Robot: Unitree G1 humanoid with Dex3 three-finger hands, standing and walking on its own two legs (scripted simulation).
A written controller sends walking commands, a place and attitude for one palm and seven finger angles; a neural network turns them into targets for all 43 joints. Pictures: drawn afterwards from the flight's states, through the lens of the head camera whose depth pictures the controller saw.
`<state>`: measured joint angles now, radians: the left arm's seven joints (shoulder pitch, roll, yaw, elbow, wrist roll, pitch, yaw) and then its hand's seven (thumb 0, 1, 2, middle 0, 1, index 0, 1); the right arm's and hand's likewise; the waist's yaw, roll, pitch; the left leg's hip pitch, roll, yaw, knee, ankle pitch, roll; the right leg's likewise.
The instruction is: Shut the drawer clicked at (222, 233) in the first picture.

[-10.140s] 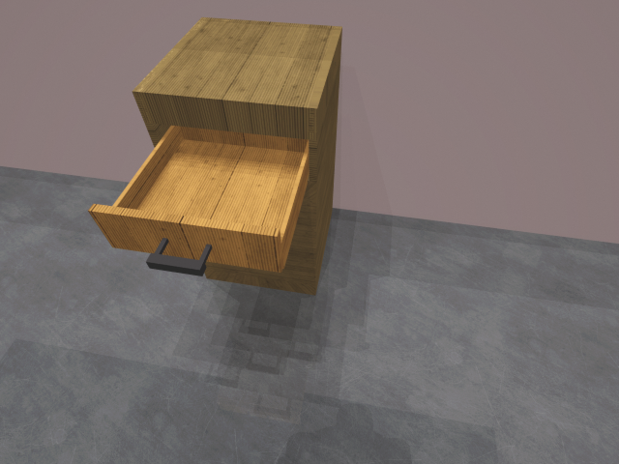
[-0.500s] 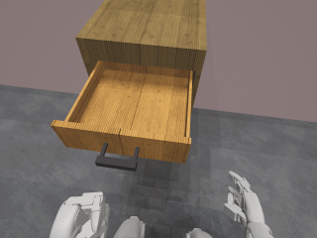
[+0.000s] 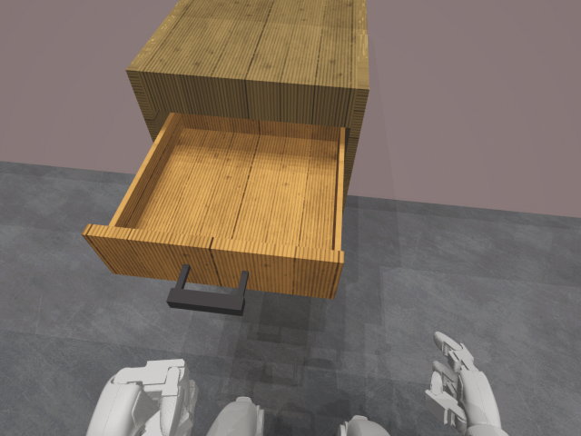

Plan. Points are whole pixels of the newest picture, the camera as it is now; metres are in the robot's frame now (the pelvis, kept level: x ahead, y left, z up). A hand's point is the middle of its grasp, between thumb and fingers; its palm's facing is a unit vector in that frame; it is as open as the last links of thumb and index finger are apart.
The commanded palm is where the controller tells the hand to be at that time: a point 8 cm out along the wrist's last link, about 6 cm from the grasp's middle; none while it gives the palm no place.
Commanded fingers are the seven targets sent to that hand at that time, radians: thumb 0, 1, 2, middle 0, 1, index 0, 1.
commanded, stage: bring the fist close to the handle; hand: left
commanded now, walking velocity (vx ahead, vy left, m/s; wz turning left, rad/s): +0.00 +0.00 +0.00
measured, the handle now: (210, 288) +0.33 +0.15 -0.02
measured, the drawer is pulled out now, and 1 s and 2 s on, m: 0.30 0.30 0.30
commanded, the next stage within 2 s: push the drawer shut in 1.50 s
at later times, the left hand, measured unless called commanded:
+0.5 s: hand (202, 391) +0.18 +0.12 +0.04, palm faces -0.08 -1.00 +0.00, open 3.3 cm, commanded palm +0.15 +0.17 +0.03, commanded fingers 0.00 0.90 0.90 -1.40 -1.60 -1.40 -1.60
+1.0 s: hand (215, 367) +0.22 +0.12 -0.01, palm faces -0.10 -1.00 +0.00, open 3.3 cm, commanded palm +0.20 +0.17 -0.02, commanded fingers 0.00 0.90 0.90 -1.40 -1.60 -1.40 -1.60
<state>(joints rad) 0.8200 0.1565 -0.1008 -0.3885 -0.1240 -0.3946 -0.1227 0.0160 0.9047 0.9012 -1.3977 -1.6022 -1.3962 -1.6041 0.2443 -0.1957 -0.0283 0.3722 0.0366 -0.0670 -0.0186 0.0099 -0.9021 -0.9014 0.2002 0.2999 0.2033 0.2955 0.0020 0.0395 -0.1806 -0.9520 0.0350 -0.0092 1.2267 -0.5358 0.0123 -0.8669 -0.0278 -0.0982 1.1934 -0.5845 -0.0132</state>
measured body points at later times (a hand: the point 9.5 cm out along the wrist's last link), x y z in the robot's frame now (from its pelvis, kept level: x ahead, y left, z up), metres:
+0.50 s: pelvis +0.00 -0.01 -0.02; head +0.07 +0.00 +0.43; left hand +0.18 +0.17 +0.04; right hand +0.20 -0.23 -0.08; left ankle +0.03 +0.11 -0.64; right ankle +0.00 -0.12 -0.64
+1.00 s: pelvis -0.01 +0.00 -0.05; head +0.10 +0.02 +0.39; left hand +0.22 +0.17 -0.01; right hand +0.20 -0.23 -0.12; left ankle +0.03 +0.11 -0.64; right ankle +0.00 -0.12 -0.64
